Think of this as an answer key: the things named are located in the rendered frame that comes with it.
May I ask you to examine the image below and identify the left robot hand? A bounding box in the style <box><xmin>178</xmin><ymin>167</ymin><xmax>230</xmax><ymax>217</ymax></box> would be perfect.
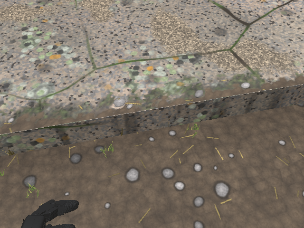
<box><xmin>21</xmin><ymin>199</ymin><xmax>79</xmax><ymax>228</ymax></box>

